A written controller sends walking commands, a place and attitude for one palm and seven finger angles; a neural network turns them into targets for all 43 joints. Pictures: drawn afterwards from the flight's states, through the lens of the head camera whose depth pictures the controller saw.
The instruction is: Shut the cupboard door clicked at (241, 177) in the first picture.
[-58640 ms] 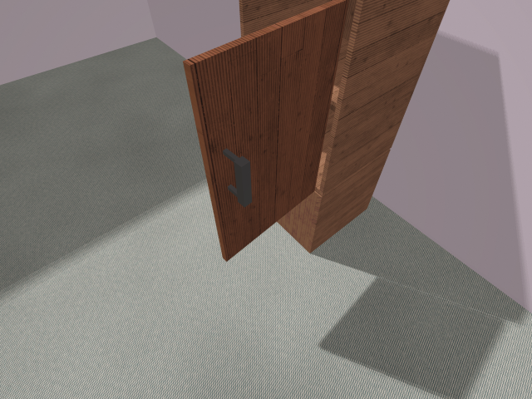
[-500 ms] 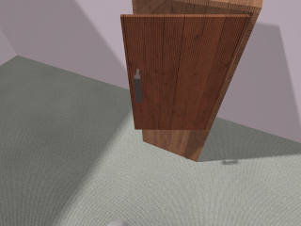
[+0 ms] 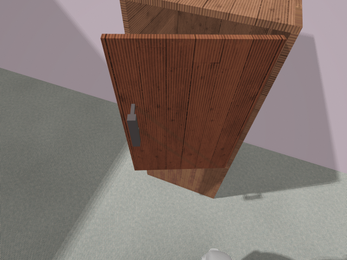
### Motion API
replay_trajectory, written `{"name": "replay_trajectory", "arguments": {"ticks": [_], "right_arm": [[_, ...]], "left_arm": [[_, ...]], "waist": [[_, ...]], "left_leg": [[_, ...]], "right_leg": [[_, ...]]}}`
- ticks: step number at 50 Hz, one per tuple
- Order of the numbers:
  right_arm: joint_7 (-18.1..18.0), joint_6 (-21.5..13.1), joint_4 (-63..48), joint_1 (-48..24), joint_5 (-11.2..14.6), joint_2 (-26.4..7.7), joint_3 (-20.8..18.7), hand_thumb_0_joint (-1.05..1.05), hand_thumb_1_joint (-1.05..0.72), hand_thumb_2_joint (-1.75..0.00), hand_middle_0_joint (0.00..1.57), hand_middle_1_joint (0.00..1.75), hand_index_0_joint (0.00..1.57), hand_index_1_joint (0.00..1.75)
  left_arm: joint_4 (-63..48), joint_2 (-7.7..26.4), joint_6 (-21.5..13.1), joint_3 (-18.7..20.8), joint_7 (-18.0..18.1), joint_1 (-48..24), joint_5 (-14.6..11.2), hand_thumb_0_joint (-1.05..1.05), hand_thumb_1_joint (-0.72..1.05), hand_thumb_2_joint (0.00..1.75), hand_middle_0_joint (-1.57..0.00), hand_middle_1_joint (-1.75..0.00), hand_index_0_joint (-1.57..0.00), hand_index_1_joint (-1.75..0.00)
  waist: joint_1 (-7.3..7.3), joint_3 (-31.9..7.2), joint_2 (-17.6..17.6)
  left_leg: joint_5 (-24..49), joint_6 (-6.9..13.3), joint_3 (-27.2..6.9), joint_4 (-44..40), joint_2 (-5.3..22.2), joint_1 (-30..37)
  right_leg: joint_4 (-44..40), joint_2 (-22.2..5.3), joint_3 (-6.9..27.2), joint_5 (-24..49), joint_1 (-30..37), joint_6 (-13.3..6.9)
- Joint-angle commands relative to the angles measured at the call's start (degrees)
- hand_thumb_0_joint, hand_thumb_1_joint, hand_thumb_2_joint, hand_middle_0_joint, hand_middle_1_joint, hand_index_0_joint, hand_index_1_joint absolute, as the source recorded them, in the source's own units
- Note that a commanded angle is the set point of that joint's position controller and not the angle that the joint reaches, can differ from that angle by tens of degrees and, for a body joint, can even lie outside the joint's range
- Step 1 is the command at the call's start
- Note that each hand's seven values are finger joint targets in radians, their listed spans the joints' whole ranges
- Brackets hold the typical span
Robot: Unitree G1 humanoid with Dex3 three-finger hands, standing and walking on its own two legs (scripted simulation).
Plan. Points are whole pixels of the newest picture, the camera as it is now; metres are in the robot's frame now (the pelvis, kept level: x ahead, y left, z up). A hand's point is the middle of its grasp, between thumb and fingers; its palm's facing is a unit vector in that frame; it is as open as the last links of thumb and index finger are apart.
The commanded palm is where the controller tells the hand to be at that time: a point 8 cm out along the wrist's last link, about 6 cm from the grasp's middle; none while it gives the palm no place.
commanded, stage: come to a stop and stand still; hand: left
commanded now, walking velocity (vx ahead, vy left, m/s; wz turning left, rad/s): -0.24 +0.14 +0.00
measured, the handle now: (134, 125) +0.46 +0.13 -0.01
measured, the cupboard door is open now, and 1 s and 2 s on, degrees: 23 23 23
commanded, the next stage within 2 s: look again from close up in 0.96 s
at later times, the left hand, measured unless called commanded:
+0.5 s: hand out of the picture +0.07 +0.22 -0.19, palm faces +0.05 -0.97 -0.23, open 7.4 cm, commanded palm none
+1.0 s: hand out of the picture +0.02 +0.23 -0.17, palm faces -0.03 -0.97 -0.23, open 7.3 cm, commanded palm none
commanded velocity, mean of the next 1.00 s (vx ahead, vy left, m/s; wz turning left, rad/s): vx -0.06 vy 0.06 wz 0.00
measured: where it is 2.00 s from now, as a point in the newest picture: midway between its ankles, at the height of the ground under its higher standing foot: outside the picture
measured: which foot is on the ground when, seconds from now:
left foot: down 0.00-0.06, up 0.08-0.40, down 0.42-1.00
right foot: up 0.00-0.04, down 0.06-0.44, up 0.46-0.68, down 0.70-1.00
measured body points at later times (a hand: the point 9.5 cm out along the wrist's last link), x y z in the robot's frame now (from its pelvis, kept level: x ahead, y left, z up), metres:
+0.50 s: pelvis +0.01 +0.02 -0.02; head +0.01 +0.03 +0.43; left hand +0.07 +0.27 -0.17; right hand +0.11 -0.24 -0.14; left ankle +0.00 +0.10 -0.74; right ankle +0.06 -0.14 -0.72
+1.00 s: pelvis -0.02 +0.05 +0.00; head -0.01 +0.04 +0.45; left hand +0.02 +0.28 -0.15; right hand -0.02 -0.18 -0.16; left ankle +0.00 +0.10 -0.74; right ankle -0.01 -0.05 -0.74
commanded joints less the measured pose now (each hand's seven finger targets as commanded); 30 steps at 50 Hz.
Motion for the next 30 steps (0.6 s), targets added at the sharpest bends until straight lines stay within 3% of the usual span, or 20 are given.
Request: {"name": "replay_trajectory", "arguments": {"ticks": [1,2,3,4,5,7,8,11,15,17,19,20,21,22,23,24,26,27,28,30], "right_arm": [[-0.45,-0.08,-2.84,-1.08,1.09,-9.95,-2.85,0.00,-0.90,-0.90,0.20,0.30,0.20,0.30],[-0.05,0.13,-2.94,0.69,1.53,-7.48,-2.70,0.00,-0.90,-0.90,0.20,0.30,0.20,0.30],[0.35,0.81,-3.20,3.05,2.01,-3.91,-2.03,0.00,-0.90,-0.90,0.20,0.30,0.20,0.30],[0.11,1.98,-3.04,4.67,2.34,-4.65,-2.32,0.00,-0.90,-0.90,0.20,0.30,0.20,0.30],[0.23,2.44,-3.13,3.36,2.10,-3.48,-2.31,0.00,-0.90,-0.90,0.20,0.30,0.20,0.30],[-0.41,2.73,-2.66,2.31,1.90,-5.92,-2.42,0.00,-0.90,-0.90,0.20,0.30,0.20,0.30],[-0.42,2.72,-2.76,2.05,2.11,-6.96,-2.76,0.00,-0.90,-0.90,0.20,0.30,0.20,0.30],[0.30,3.29,-4.50,-1.84,1.83,-7.04,-2.72,0.00,-0.90,-0.90,0.20,0.30,0.20,0.30],[0.81,3.11,-5.81,-3.18,1.75,-5.73,-2.37,0.00,-0.90,-0.90,0.20,0.30,0.20,0.30],[0.81,2.78,-5.58,-1.23,1.84,-5.50,-2.45,0.00,-0.90,-0.90,0.20,0.30,0.20,0.30],[0.78,2.15,-4.16,3.00,1.76,-5.67,-2.40,0.00,-0.90,-0.90,0.20,0.30,0.20,0.30],[0.75,0.77,-8.40,2.79,2.70,-10.24,-3.73,0.00,-0.90,-0.90,0.20,0.30,0.20,0.30],[0.71,0.21,-11.73,-0.69,1.23,-10.71,-3.54,0.00,-0.90,-0.90,0.20,0.30,0.20,0.30],[0.65,1.01,-13.20,-4.70,0.85,-14.09,-3.98,0.00,-0.90,-0.90,0.20,0.30,0.20,0.30],[0.41,1.59,-15.16,-5.43,0.10,-14.33,-3.55,0.00,-0.90,-0.90,0.20,0.30,0.20,0.30],[0.04,1.31,-15.43,-6.06,0.23,-11.24,-3.02,0.00,-0.90,-0.90,0.20,0.30,0.20,0.30],[0.15,1.43,-15.94,-8.37,0.30,-10.26,-2.06,0.00,-0.90,-0.90,0.20,0.30,0.20,0.30],[0.42,1.11,-16.34,-8.21,0.29,-10.04,-1.83,0.00,-0.90,-0.90,0.20,0.30,0.20,0.30],[0.42,0.87,-16.19,-8.02,0.19,-9.77,-1.82,0.00,-0.90,-0.90,0.20,0.30,0.20,0.30],[0.24,0.50,-15.70,-4.57,0.22,-10.53,-2.09,0.00,-0.90,-0.90,0.20,0.30,0.20,0.30]], "left_arm": [[0.22,3.26,-1.49,0.30,1.08,9.23,-0.10,0.00,0.90,0.90,-0.20,-0.30,-0.20,-0.30],[0.25,7.11,-2.22,0.80,1.69,10.14,0.32,0.00,0.90,0.90,-0.20,-0.30,-0.20,-0.30],[-0.16,11.04,-2.70,0.97,2.17,8.92,0.59,0.00,0.90,0.90,-0.20,-0.30,-0.20,-0.30],[-0.64,12.36,-2.54,0.71,2.14,8.30,0.29,0.00,0.90,0.90,-0.20,-0.30,-0.20,-0.30],[-1.46,11.88,-2.14,0.73,2.43,6.18,0.45,0.00,0.90,0.90,-0.20,-0.30,-0.20,-0.30],[-0.79,10.42,-2.28,1.19,3.35,4.91,0.19,0.00,0.90,0.90,-0.20,-0.30,-0.20,-0.30],[-1.04,10.24,-2.02,1.23,3.79,4.66,-0.05,0.00,0.90,0.90,-0.20,-0.30,-0.20,-0.30],[-2.30,10.33,-1.70,1.89,4.30,3.32,0.07,0.00,0.90,0.90,-0.20,-0.30,-0.20,-0.30],[-3.38,10.36,-1.35,2.17,4.28,1.47,0.61,0.00,0.90,0.90,-0.20,-0.30,-0.20,-0.30],[-3.58,10.49,-1.14,2.14,3.86,0.34,0.78,0.00,0.90,0.90,-0.20,-0.30,-0.20,-0.30],[-3.50,9.97,-0.67,2.03,3.51,-0.96,0.37,0.00,0.90,0.90,-0.20,-0.30,-0.20,-0.30],[-4.16,9.89,-1.08,0.46,6.12,0.33,-1.01,0.00,0.90,0.90,-0.20,-0.30,-0.20,-0.30],[-6.51,7.16,0.12,-0.71,5.57,1.15,-1.25,0.00,0.90,0.90,-0.20,-0.30,-0.20,-0.30],[-6.18,5.65,1.00,-0.95,4.48,2.87,-0.89,0.00,0.90,0.90,-0.20,-0.30,-0.20,-0.30],[-6.54,4.67,1.74,-1.03,4.21,3.14,-0.53,0.00,0.90,0.90,-0.20,-0.30,-0.20,-0.30],[-6.34,5.68,2.40,-1.10,4.00,0.05,0.12,0.00,0.90,0.90,-0.20,-0.30,-0.20,-0.30],[-5.66,5.17,2.01,-0.69,3.16,1.77,-0.14,0.00,0.90,0.90,-0.20,-0.30,-0.20,-0.30],[-5.59,4.58,1.63,-0.84,2.94,3.15,-0.23,0.00,0.90,0.90,-0.20,-0.30,-0.20,-0.30],[-5.32,4.14,1.24,-1.07,2.65,3.89,-0.08,0.00,0.90,0.90,-0.20,-0.30,-0.20,-0.30],[-5.71,3.29,0.60,-1.22,2.67,5.03,-0.11,0.00,0.90,0.90,-0.20,-0.30,-0.20,-0.30]], "waist": [[3.76,-5.29,4.27],[3.80,-6.73,-4.38],[2.65,-7.01,-15.43],[2.58,-9.51,-12.72],[2.10,-6.53,-8.04],[2.66,-8.88,-16.41],[2.99,-10.03,-16.04],[3.56,-11.37,-10.61],[3.41,-11.30,-10.20],[2.18,-11.34,-11.86],[-0.12,-11.20,-10.44],[-3.01,-20.99,7.26],[-0.49,-16.53,19.46],[1.18,-12.54,28.12],[1.46,-8.52,22.66],[0.53,-3.05,21.11],[2.33,2.96,11.05],[2.98,4.32,7.40],[3.32,4.68,4.64],[2.51,1.75,1.08]], "left_leg": [[15.03,3.57,-1.99,2.64,5.51,-4.15],[2.16,0.94,-0.22,8.80,1.02,-8.33],[-15.51,-0.62,0.06,16.40,-4.46,-10.77],[-22.76,0.00,-3.76,24.00,-4.07,-6.92],[-21.96,0.30,-5.54,28.45,-4.47,-7.70],[-19.97,-0.78,-8.58,36.37,-4.40,-15.48],[-18.78,-1.14,-9.56,38.10,-4.38,-16.52],[-15.29,-2.08,-10.35,38.18,-5.23,-17.02],[-13.79,-2.11,-9.44,27.01,-5.40,-13.11],[-10.79,-1.77,-7.67,18.05,-6.07,-9.11],[0.76,-1.36,-5.46,2.86,-6.80,0.47],[3.65,-1.68,-2.56,-2.96,-2.37,1.61],[8.30,0.58,-12.05,-7.26,2.17,0.81],[17.96,5.29,-18.67,-6.03,7.50,-0.23],[15.73,9.47,-16.38,-6.16,10.55,-5.24],[13.18,8.27,-15.92,-8.82,7.17,-11.16],[5.95,8.15,-13.94,-8.42,5.55,-16.90],[2.37,8.78,-14.97,-9.69,5.66,-17.49],[4.22,9.80,-14.69,-9.87,5.53,-14.90],[1.51,10.92,-17.38,-9.90,7.25,-9.56]], "right_leg": [[-17.22,1.67,-2.59,13.88,16.49,0.16],[-19.34,-4.94,6.60,26.96,19.88,-1.90],[-22.86,-14.53,15.00,39.33,19.02,-7.01],[-25.21,-19.17,15.64,37.08,15.58,-11.21],[-24.94,-18.16,14.62,35.27,12.27,-11.88],[-20.49,-17.06,15.31,52.94,20.59,-12.86],[-19.57,-17.40,13.56,55.80,22.82,-13.35],[-20.14,-17.18,11.18,49.11,21.34,-13.10],[-21.00,-16.23,10.01,40.88,18.87,-12.71],[-20.78,-14.67,9.38,34.57,17.26,-11.54],[-17.79,-11.80,7.96,22.83,12.03,-7.73],[-9.62,-8.97,5.09,24.66,20.92,-4.95],[-1.40,-2.33,0.44,1.64,10.56,-2.89],[6.22,2.33,-1.81,-15.28,0.67,-1.84],[11.05,2.67,-0.26,-15.39,-0.90,-2.35],[14.12,3.76,2.24,-13.73,-1.14,-2.24],[16.00,3.36,2.66,-9.66,0.67,-2.18],[14.62,3.15,1.75,-8.63,1.27,-1.90],[11.20,3.20,0.50,-8.33,0.94,-1.77],[3.06,2.76,-0.01,-9.56,2.57,-1.92]]}}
